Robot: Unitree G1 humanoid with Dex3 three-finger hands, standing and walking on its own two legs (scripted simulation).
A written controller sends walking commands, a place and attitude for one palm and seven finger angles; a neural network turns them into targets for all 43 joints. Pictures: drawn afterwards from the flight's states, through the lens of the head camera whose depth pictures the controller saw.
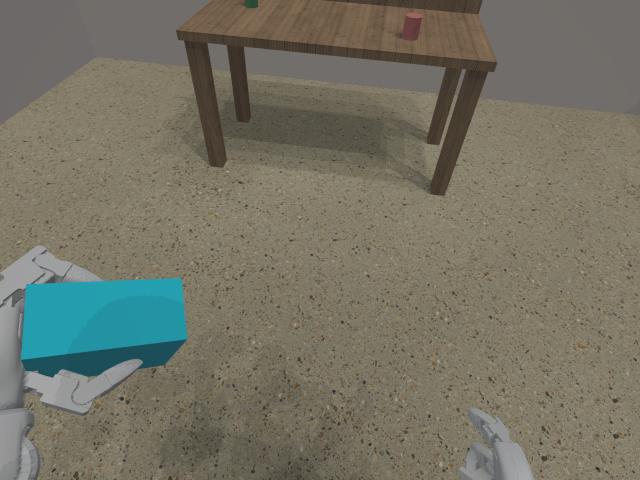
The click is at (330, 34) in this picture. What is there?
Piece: table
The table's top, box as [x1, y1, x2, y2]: [176, 0, 497, 71]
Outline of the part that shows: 176,30 178,39 487,71 493,71 497,62 478,14 325,0 258,0 258,6 256,8 246,8 244,6 243,0 212,0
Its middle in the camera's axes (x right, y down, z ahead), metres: +0.08 -0.94 +1.71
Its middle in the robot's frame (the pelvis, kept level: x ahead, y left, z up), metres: +1.90 +0.02 -0.11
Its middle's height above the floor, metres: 0.66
